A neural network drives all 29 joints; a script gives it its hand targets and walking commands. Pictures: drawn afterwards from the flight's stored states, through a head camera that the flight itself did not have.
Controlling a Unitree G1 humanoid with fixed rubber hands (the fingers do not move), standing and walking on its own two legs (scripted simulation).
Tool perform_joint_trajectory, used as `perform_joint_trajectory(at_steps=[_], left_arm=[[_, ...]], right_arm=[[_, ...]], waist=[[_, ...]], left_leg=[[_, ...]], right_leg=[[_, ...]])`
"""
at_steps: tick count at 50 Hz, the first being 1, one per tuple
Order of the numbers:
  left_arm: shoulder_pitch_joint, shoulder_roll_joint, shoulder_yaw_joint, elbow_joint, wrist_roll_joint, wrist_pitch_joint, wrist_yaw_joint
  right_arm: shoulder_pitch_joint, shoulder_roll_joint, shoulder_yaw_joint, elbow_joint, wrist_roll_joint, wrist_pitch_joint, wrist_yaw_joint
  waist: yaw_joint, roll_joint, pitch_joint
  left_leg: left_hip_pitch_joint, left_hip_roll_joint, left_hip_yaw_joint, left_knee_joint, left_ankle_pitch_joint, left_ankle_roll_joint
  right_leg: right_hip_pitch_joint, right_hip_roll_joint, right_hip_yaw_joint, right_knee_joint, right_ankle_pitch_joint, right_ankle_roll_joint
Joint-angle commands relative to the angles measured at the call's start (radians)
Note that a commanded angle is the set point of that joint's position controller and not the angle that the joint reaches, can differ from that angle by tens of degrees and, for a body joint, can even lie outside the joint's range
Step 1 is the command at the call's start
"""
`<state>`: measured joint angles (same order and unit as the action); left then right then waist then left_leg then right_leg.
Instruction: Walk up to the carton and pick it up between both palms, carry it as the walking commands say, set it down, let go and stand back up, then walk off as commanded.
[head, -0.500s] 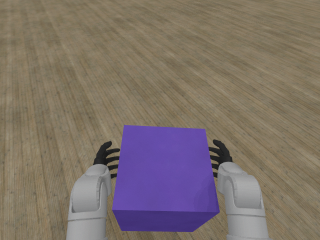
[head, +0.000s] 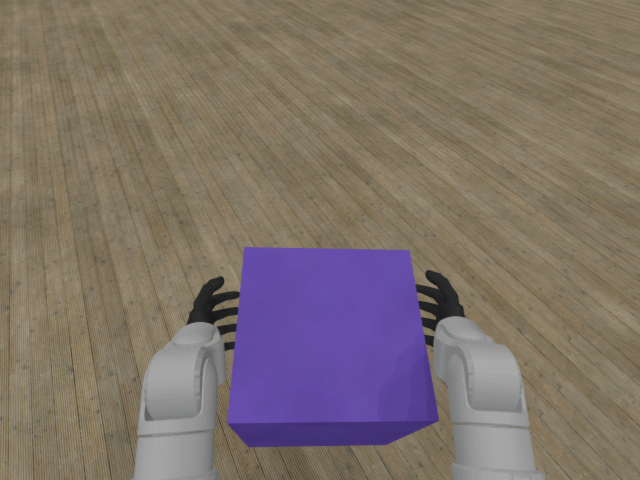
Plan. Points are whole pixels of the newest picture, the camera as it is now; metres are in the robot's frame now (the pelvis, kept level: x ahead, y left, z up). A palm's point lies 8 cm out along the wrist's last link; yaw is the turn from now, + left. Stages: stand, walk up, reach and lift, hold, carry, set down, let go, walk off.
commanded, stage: carry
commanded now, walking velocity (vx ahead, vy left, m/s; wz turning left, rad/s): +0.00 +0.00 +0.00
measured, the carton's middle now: (322, 356) +0.29 +0.01 -0.03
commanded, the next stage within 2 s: hold in 1.06 s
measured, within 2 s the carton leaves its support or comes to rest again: neither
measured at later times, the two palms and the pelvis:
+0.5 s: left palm (194, 357) +0.25 +0.16 +0.06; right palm (440, 349) +0.26 -0.13 +0.06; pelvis -0.02 +0.01 +0.00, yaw +0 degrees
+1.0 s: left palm (202, 360) +0.24 +0.15 +0.06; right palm (449, 351) +0.25 -0.14 +0.06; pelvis -0.02 +0.00 +0.00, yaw +0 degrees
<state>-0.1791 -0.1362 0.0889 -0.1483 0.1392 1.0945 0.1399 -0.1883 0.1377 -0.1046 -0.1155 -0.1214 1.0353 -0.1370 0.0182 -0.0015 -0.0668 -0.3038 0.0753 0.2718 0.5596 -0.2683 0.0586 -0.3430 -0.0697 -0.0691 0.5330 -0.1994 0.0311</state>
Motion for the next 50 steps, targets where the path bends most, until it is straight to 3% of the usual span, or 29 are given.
perform_joint_trajectory(at_steps=[1,15,16,17,18,21,22,23,24,27,30,31,32,33,34,37,38,39,40,41,42,43,44,45,46,47,48,49,50], left_arm=[[-0.503,-0.813,-0.487,0.036,-0.291,-0.047,-0.258],[-0.511,-0.839,-0.418,0.159,-0.257,-0.048,-0.266],[-0.703,-0.92,-0.779,-0.516,-0.554,-0.027,-0.255],[-0.414,-0.769,-0.267,0.446,-0.121,-0.073,-0.265],[-0.729,-0.919,-0.781,-0.474,-0.522,-0.075,-0.264],[-0.566,-0.826,-0.361,0.308,-0.22,-0.094,-0.265],[-0.709,-0.893,-0.805,-0.612,-0.583,-0.085,-0.252],[-0.493,-0.837,-0.354,0.291,-0.195,-0.098,-0.254],[-0.73,-0.934,-0.871,-0.691,-0.629,-0.056,-0.24],[-0.513,-0.804,-0.338,0.285,-0.203,-0.068,-0.264],[-0.688,-0.905,-0.845,-0.647,-0.613,-0.025,-0.25],[-0.505,-0.818,-0.441,0.09,-0.283,-0.022,-0.262],[-0.706,-0.938,-0.823,-0.59,-0.606,0.002,-0.259],[-0.416,-0.779,-0.317,0.312,-0.174,-0.047,-0.261],[-0.705,-0.953,-0.86,-0.592,-0.585,-0.043,-0.257],[-0.465,-0.789,-0.339,0.246,-0.189,-0.063,-0.255],[-0.757,-0.937,-0.81,-0.55,-0.539,-0.054,-0.257],[-0.472,-0.778,-0.271,0.42,-0.106,-0.091,-0.263],[-0.77,-0.859,-0.819,-0.697,-0.591,-0.085,-0.238],[-0.534,-0.81,-0.413,0.18,-0.242,-0.058,-0.254],[-0.813,-0.908,-0.821,-0.676,-0.606,-0.055,-0.243],[-0.562,-0.758,-0.308,0.277,-0.177,-0.071,-0.247],[-0.716,-0.94,-0.836,-0.635,-0.606,-0.046,-0.251],[-0.429,-0.701,-0.137,0.608,-0.033,-0.114,-0.261],[-0.658,-0.851,-0.806,-0.622,-0.578,-0.103,-0.243],[-0.516,-0.77,-0.355,0.243,-0.203,-0.07,-0.249],[-0.778,-0.875,-0.862,-0.8,-0.65,-0.047,-0.238],[-0.546,-0.828,-0.395,0.206,-0.25,-0.034,-0.256],[-0.77,-0.919,-0.868,-0.755,-0.645,-0.018,-0.25]], right_arm=[[-0.398,0.803,0.438,0.099,0.238,0.007,0.263],[-0.502,0.829,0.412,0.125,0.233,0.016,0.274],[-0.521,0.934,0.706,-0.378,0.482,0.041,0.269],[-0.354,0.747,0.211,0.457,0.074,-0.02,0.276],[-0.526,0.894,0.666,-0.325,0.442,0.0,0.283],[-0.459,0.817,0.287,0.334,0.142,-0.029,0.274],[-0.552,0.904,0.741,-0.502,0.498,-0.014,0.258],[-0.374,0.824,0.308,0.361,0.138,-0.041,0.261],[-0.599,0.943,0.814,-0.63,0.552,0.0,0.251],[-0.425,0.813,0.303,0.305,0.152,-0.008,0.262],[-0.611,0.919,0.792,-0.619,0.547,0.038,0.25],[-0.441,0.818,0.427,0.107,0.237,0.035,0.259],[-0.627,0.936,0.774,-0.581,0.54,0.06,0.259],[-0.387,0.802,0.287,0.342,0.139,0.014,0.268],[-0.518,0.964,0.753,-0.454,0.496,0.034,0.267],[-0.419,0.827,0.317,0.321,0.169,0.011,0.269],[-0.513,0.946,0.683,-0.336,0.452,0.022,0.276],[-0.329,0.773,0.209,0.501,0.066,-0.029,0.284],[-0.52,0.895,0.725,-0.463,0.509,0.001,0.269],[-0.363,0.808,0.359,0.257,0.162,0.007,0.273],[-0.622,0.946,0.762,-0.533,0.519,0.027,0.263],[-0.378,0.805,0.278,0.411,0.109,0.002,0.267],[-0.554,0.927,0.761,-0.581,0.517,0.021,0.258],[-0.325,0.717,0.101,0.666,-0.029,-0.055,0.266],[-0.52,0.876,0.731,-0.538,0.497,-0.029,0.245],[-0.35,0.802,0.337,0.351,0.131,-0.005,0.251],[-0.605,0.903,0.814,-0.698,0.572,0.026,0.237],[-0.425,0.833,0.363,0.235,0.18,0.032,0.251],[-0.635,0.928,0.808,-0.664,0.562,0.061,0.248]], waist=[[-0.007,0.058,-0.338],[0.0,0.001,-0.285],[-0.008,0.001,-0.272],[-0.007,0.08,-0.27],[-0.017,0.071,-0.196],[-0.002,0.041,-0.259],[-0.005,0.098,-0.274],[-0.003,0.042,-0.341],[-0.009,0.009,-0.289],[-0.006,-0.012,-0.301],[-0.009,-0.024,-0.308],[-0.005,-0.015,-0.361],[-0.011,-0.073,-0.326],[-0.003,-0.024,-0.388],[-0.005,-0.02,-0.331],[-0.006,0.037,-0.32],[-0.005,0.058,-0.267],[-0.006,0.072,-0.3],[-0.007,-0.001,-0.264],[-0.007,0.052,-0.336],[0.003,0.046,-0.265],[-0.009,0.037,-0.248],[0.0,0.062,-0.231],[-0.003,-0.004,-0.276],[-0.009,-0.009,-0.233],[-0.014,0.015,-0.254],[-0.009,-0.037,-0.288],[-0.004,0.006,-0.325],[-0.004,0.039,-0.254]], left_leg=[[0.194,0.12,-0.133,-0.108,0.238,-0.034],[0.092,0.118,-0.158,-0.171,-0.062,-0.016],[0.128,0.102,-0.122,-0.134,-0.01,-0.025],[0.073,0.133,-0.197,-0.224,-0.152,-0.014],[0.031,0.15,-0.2,-0.269,-0.272,-0.017],[0.046,0.176,-0.209,-0.274,-0.277,0.019],[0.098,0.145,-0.163,-0.221,-0.168,0.0],[0.152,0.138,-0.151,-0.175,0.017,0.006],[0.119,0.148,-0.141,-0.167,-0.062,0.01],[0.059,0.154,-0.171,-0.192,-0.029,-0.008],[0.108,0.117,-0.106,-0.098,0.109,-0.022],[0.144,0.116,-0.14,-0.114,0.096,-0.013],[0.165,0.112,-0.099,-0.076,0.069,-0.014],[0.149,0.095,-0.12,-0.084,0.117,-0.022],[0.159,0.106,-0.117,-0.092,0.123,-0.034],[0.135,0.117,-0.125,-0.102,0.15,-0.016],[0.111,0.126,-0.139,-0.155,0.036,-0.03],[0.102,0.142,-0.185,-0.181,-0.006,-0.004],[0.109,0.127,-0.15,-0.158,-0.099,-0.012],[0.12,0.151,-0.228,-0.214,-0.165,0.004],[0.092,0.159,-0.186,-0.234,-0.231,0.0],[0.039,0.181,-0.23,-0.25,-0.244,0.009],[0.08,0.152,-0.149,-0.205,-0.133,-0.01],[0.021,0.151,-0.195,-0.218,-0.175,0.007],[0.061,0.112,-0.109,-0.152,-0.139,-0.014],[0.016,0.123,-0.169,-0.188,-0.125,-0.011],[0.078,0.11,-0.129,-0.142,-0.144,-0.005],[0.078,0.099,-0.151,-0.145,-0.07,-0.012],[0.084,0.114,-0.13,-0.153,-0.109,-0.016]], right_leg=[[0.015,-0.051,0.016,-0.04,0.117,-0.037],[0.058,-0.054,0.027,-0.065,0.069,-0.041],[0.013,-0.068,0.038,-0.074,0.074,-0.039],[0.03,-0.033,0.011,-0.042,0.018,-0.029],[-0.014,-0.029,-0.004,-0.017,-0.063,-0.031],[-0.002,-0.009,-0.006,0.023,-0.063,-0.027],[-0.019,-0.019,0.004,-0.024,-0.013,-0.025],[0.018,-0.026,0.003,-0.04,0.084,-0.038],[0.008,-0.024,0.002,-0.035,0.017,-0.028],[0.081,-0.05,0.011,-0.035,0.072,-0.033],[0.051,-0.068,0.02,-0.034,0.158,-0.034],[0.049,-0.065,0.04,-0.065,0.165,-0.035],[0.039,-0.074,0.031,-0.071,0.165,-0.028],[0.09,-0.079,0.035,-0.064,0.194,-0.035],[0.031,-0.075,0.038,-0.028,0.138,-0.043],[0.037,-0.067,0.028,-0.046,0.153,-0.04],[0.006,-0.063,0.028,-0.031,0.067,-0.046],[0.02,-0.052,0.023,-0.034,0.058,-0.047],[-0.003,-0.048,0.041,-0.068,-0.015,-0.048],[0.001,-0.022,0.019,-0.038,-0.016,-0.036],[-0.003,-0.006,-0.004,-0.036,-0.053,-0.028],[0.021,-0.01,-0.008,-0.025,-0.046,-0.031],[-0.019,-0.024,-0.005,-0.027,0.03,-0.02],[0.078,-0.029,0.008,-0.046,0.012,-0.041],[0.007,-0.048,0.052,-0.072,0.024,-0.043],[0.064,-0.034,0.015,-0.066,0.043,-0.044],[0.031,-0.04,0.04,-0.087,-0.004,-0.038],[0.067,-0.062,0.064,-0.105,0.06,-0.038],[-0.018,-0.048,0.048,-0.07,0.037,-0.028]])
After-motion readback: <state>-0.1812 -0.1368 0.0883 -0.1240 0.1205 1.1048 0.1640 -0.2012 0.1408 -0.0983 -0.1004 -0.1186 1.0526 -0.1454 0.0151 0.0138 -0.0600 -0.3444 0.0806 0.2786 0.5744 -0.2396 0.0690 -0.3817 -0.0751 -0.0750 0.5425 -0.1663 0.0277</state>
